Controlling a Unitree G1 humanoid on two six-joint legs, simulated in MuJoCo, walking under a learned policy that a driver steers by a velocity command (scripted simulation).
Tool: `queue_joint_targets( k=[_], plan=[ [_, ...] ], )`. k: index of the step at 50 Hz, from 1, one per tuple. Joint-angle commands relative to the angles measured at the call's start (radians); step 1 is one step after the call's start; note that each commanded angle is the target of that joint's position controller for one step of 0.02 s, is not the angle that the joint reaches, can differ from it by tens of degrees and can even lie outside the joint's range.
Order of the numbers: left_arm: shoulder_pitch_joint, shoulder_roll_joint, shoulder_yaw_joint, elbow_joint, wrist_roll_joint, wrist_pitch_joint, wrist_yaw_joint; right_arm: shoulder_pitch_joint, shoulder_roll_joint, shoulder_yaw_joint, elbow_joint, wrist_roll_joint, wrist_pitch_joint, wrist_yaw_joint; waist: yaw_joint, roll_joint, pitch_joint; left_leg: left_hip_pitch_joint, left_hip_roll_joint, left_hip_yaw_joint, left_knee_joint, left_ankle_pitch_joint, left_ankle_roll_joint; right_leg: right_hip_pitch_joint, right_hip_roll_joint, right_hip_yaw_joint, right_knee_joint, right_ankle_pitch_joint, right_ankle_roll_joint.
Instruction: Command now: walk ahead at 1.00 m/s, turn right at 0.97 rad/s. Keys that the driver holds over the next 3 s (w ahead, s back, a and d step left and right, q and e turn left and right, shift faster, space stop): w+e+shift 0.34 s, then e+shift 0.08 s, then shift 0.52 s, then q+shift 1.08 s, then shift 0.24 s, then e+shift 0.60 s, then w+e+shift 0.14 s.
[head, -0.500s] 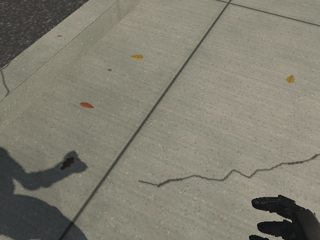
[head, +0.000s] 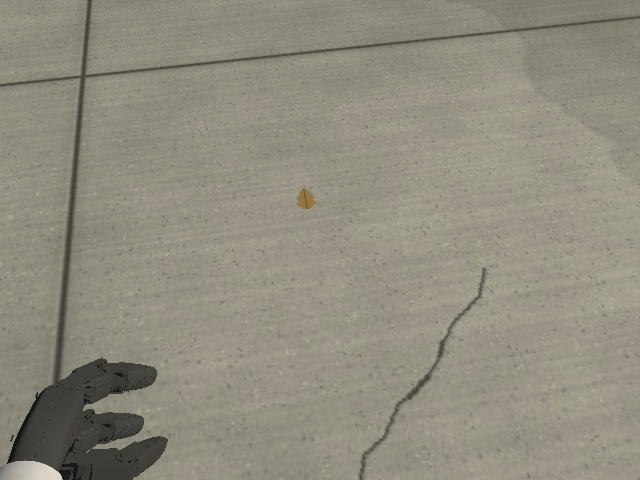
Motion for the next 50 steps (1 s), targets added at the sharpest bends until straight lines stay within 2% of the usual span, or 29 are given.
queue_joint_targets(
  k=[1, 2, 3, 4, 5, 6, 7, 8, 10, 13, 17, 19, 21, 22, 23, 24, 25, 26, 28, 31, 36, 39, 42, 43, 44, 45, 46, 48, 50],
  plan=[
    [0.228, 0.072, 0.019, 0.023, 0.0, -0.012, 0.008, -0.129, -0.209, -0.039, -0.11, -0.006, 0.008, -0.021, 0.232, 0.137, -0.053, -0.218, 0.24, -0.026, 0.302, 1.504, 0.072, 0.458, 0.126, -0.072, -0.051, -0.059, -0.06],
    [0.436, 0.111, 0.044, 0.086, -0.001, -0.017, 0.022, -0.173, -0.231, -0.046, -0.131, -0.009, 0.025, -0.023, 0.327, 0.147, -0.149, -0.298, 0.258, -0.05, 0.561, 1.5, 0.088, 0.691, 0.145, -0.025, -0.073, -0.096, -0.093],
    [0.589, 0.157, 0.076, 0.152, -0.007, -0.018, 0.048, -0.185, -0.215, -0.046, -0.141, -0.018, 0.034, -0.014, 0.366, 0.07, -0.208, -0.495, 0.199, -0.056, 0.908, 1.072, 0.081, 0.952, 0.141, 0.063, -0.135, -0.153, -0.12],
    [0.512, 0.244, 0.103, 0.149, -0.034, -0.001, 0.074, -0.191, -0.075, -0.014, -0.176, -0.033, 0.03, 0.004, 0.258, -0.18, -0.133, -0.804, 0.001, -0.066, 1.328, 0.015, 0.053, 1.02, -0.028, 0.349, -0.168, -0.084, -0.161],
    [0.474, 0.334, 0.118, 0.089, 0.0, 0.013, 0.074, -0.147, -0.099, -0.007, -0.301, -0.004, 0.01, 0.004, 0.194, -0.202, -0.364, -1.105, -0.048, -0.293, 1.528, -0.065, 0.026, 1.293, -0.21, 0.861, -0.369, -0.205, -0.369],
    [0.487, 0.283, 0.117, 0.079, -0.008, 0.017, 0.088, -0.261, -0.136, -0.002, -0.316, -0.014, -0.015, 0.006, 0.234, -0.001, -0.307, -1.163, 0.013, -0.382, 1.438, 0.035, 0.034, 1.204, -0.23, 0.948, -0.532, -0.376, -0.328],
    [0.456, 0.229, 0.105, 0.105, -0.011, 0.009, 0.097, -0.277, -0.13, 0.004, -0.311, -0.009, -0.025, 0.006, 0.174, 0.074, -0.124, -1.137, 0.055, -0.382, 1.307, 0.086, 0.038, 1.004, -0.206, 0.884, -0.582, -0.367, -0.286],
    [0.427, 0.195, 0.094, 0.12, -0.013, -0.007, 0.1, -0.289, -0.116, 0.009, -0.306, -0.022, -0.018, 0.003, 0.12, 0.127, -0.048, -1.06, 0.086, -0.379, 1.212, 0.079, 0.031, 0.837, -0.162, 0.8, -0.588, -0.273, -0.257],
    [0.382, 0.146, 0.072, 0.119, -0.016, -0.04, 0.103, -0.246, -0.104, 0.014, -0.287, -0.05, 0.029, 0.0, 0.043, 0.146, 0.013, -0.913, 0.119, -0.383, 1.09, 0.031, 0.003, 0.585, -0.087, 0.663, -0.593, -0.122, -0.241],
    [0.378, 0.137, 0.068, 0.125, -0.023, -0.071, 0.094, -0.375, -0.057, 0.028, -0.349, -0.043, 0.059, 0.01, 0.045, 0.109, 0.07, -0.823, 0.134, -0.336, 0.821, 0.111, -0.027, 0.377, -0.002, 0.55, -0.644, -0.083, -0.22],
    [0.4, 0.157, 0.086, 0.134, -0.032, -0.08, 0.079, -0.518, -0.02, 0.046, -0.389, -0.001, 0.052, 0.03, 0.114, 0.035, 0.045, -0.622, 0.071, -0.313, 0.481, 0.514, -0.005, 0.353, 0.055, 0.503, -0.637, 0.037, -0.128],
    [0.45, 0.167, 0.094, 0.155, -0.036, -0.07, 0.081, -0.534, -0.037, 0.041, -0.391, -0.001, 0.046, 0.025, 0.145, 0.029, 0.032, -0.591, 0.02, -0.301, 0.378, 0.524, 0.015, 0.474, 0.048, 0.513, -0.537, 0.272, -0.082],
    [0.477, 0.186, 0.101, 0.167, -0.034, -0.056, 0.093, -0.461, -0.083, 0.024, -0.369, -0.013, 0.035, 0.005, 0.126, 0.024, -0.032, -0.495, -0.047, -0.311, 0.289, 0.456, 0.028, 0.598, 0.072, 0.531, -0.34, 0.506, -0.011],
    [0.455, 0.205, 0.104, 0.167, -0.036, -0.057, 0.096, -0.345, -0.11, 0.01, -0.34, -0.014, 0.025, -0.006, 0.059, 0.018, -0.098, -0.378, -0.048, -0.305, 0.245, 0.497, 0.04, 0.619, 0.086, 0.511, -0.178, 0.571, 0.027],
    [0.429, 0.173, 0.096, 0.157, -0.044, -0.066, 0.094, -0.182, -0.151, -0.006, -0.3, -0.022, 0.01, -0.018, -0.022, 0.02, -0.174, -0.19, 0.025, -0.337, 0.235, 0.571, 0.063, 0.546, 0.12, 0.478, 0.044, 0.467, 0.062],
    [0.451, 0.033, 0.062, 0.128, -0.048, -0.069, 0.102, -0.034, -0.208, -0.017, -0.276, -0.042, 0.001, -0.025, -0.038, 0.186, -0.303, 0.057, 0.312, -0.537, 0.325, 0.904, 0.106, 0.367, 0.192, 0.357, 0.372, -0.301, 0.083],
    [0.623, 0.022, 0.053, 0.105, -0.059, -0.06, 0.12, -0.044, -0.253, -0.028, -0.296, -0.049, 0.016, -0.005, 0.064, 0.363, -0.481, 0.21, 0.555, -0.918, 0.365, 1.283, 0.226, 0.199, 0.242, 0.278, 0.625, -0.652, 0.111],
    [0.613, 0.083, 0.059, 0.131, -0.027, -0.044, 0.127, -0.108, -0.218, -0.04, -0.305, -0.018, 0.031, -0.003, 0.051, 0.283, -0.515, 0.166, 0.527, -0.951, 0.338, 1.143, 0.311, 0.128, 0.17, 0.275, 0.727, -0.539, 0.112],
    [0.415, 0.093, 0.057, 0.112, -0.004, -0.025, 0.102, -0.244, -0.052, 0.006, -0.304, -0.008, 0.036, -0.004, 0.047, 0.164, -0.257, -0.127, 0.345, -0.678, 0.227, 0.865, 0.258, 0.104, 0.1, 0.233, 0.59, -0.393, 0.127],
    [0.359, 0.035, 0.044, 0.088, 0.002, 0.009, 0.064, -0.2, -0.07, 0.003, -0.226, 0.008, 0.021, 0.0, 0.076, 0.153, -0.107, -0.334, 0.272, -0.508, 0.162, 1.025, 0.235, 0.176, 0.092, 0.247, 0.409, -0.391, 0.14],
    [0.338, -0.008, 0.011, 0.076, 0.0, 0.016, 0.055, -0.29, -0.09, -0.004, -0.204, 0.007, 0.023, 0.019, 0.138, 0.186, -0.141, -0.477, 0.223, -0.327, 0.106, 1.019, 0.219, 0.362, 0.083, 0.179, 0.054, -0.194, 0.133],
    [0.272, 0.003, 0.003, 0.067, -0.004, 0.02, 0.054, -0.272, -0.101, -0.009, -0.186, 0.017, 0.037, 0.025, 0.115, 0.204, -0.116, -0.518, 0.212, -0.304, 0.105, 0.847, 0.195, 0.483, 0.07, 0.156, -0.11, -0.097, 0.126],
    [0.272, 0.006, 0.002, 0.082, 0.006, -0.001, 0.064, -0.237, -0.103, -0.011, -0.168, 0.026, 0.059, 0.021, 0.113, 0.146, -0.095, -0.527, 0.185, -0.302, 0.208, 0.619, 0.155, 0.607, 0.076, 0.147, -0.31, -0.025, 0.098],
    [0.273, 0.023, 0.003, 0.083, 0.014, -0.014, 0.069, -0.185, -0.084, -0.007, -0.155, 0.015, 0.067, 0.019, 0.103, 0.079, -0.095, -0.534, 0.147, -0.285, 0.284, 0.497, 0.122, 0.653, 0.032, 0.2, -0.383, 0.06, 0.085],
    [0.285, 0.078, 0.005, 0.063, 0.021, -0.026, 0.077, -0.104, -0.035, 0.005, -0.169, -0.001, 0.077, 0.018, 0.07, -0.105, -0.151, -0.591, 0.076, -0.22, 0.451, 0.119, 0.077, 0.735, -0.21, 0.452, -0.41, 0.4, 0.047],
    [0.281, 0.08, 0.006, 0.058, -0.006, -0.014, 0.096, -0.038, 0.0, 0.019, -0.16, 0.022, 0.107, 0.01, 0.073, -0.193, -0.226, -0.589, 0.002, -0.25, 0.545, -0.177, 0.064, 0.717, -0.333, 0.564, -0.437, 0.473, -0.11],
    [0.289, 0.054, 0.004, 0.075, -0.019, -0.005, 0.106, -0.085, -0.051, 0.011, -0.151, 0.023, 0.13, 0.0, 0.1, -0.146, -0.186, -0.603, 0.009, -0.293, 0.577, -0.189, 0.062, 0.664, -0.293, 0.569, -0.474, 0.304, -0.137],
    [0.21, -0.011, -0.021, 0.091, -0.007, 0.002, 0.118, -0.139, -0.042, 0.009, -0.142, 0.025, 0.144, -0.001, 0.063, -0.099, -0.107, -0.577, 0.02, -0.326, 0.542, -0.115, 0.06, 0.576, -0.211, 0.465, -0.532, 0.118, -0.075],
    [0.167, -0.004, -0.018, 0.096, -0.001, -0.003, 0.132, -0.12, -0.04, 0.008, -0.116, 0.023, 0.149, 0.002, 0.042, -0.118, -0.094, -0.491, -0.004, -0.303, 0.514, -0.021, 0.055, 0.524, -0.163, 0.346, -0.521, 0.177, -0.033]
  ],
)
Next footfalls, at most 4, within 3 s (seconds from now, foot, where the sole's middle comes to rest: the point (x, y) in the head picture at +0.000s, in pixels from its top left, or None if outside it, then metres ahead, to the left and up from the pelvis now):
0.06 right None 0.25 -0.04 -0.75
0.48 left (292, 373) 0.69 0.03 -0.75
0.86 right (404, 380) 0.65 -0.21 -0.75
1.26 left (304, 380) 0.67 0.00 -0.75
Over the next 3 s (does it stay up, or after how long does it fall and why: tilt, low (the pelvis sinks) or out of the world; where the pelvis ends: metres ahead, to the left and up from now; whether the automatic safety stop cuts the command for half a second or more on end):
stays up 0.64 -0.10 0.03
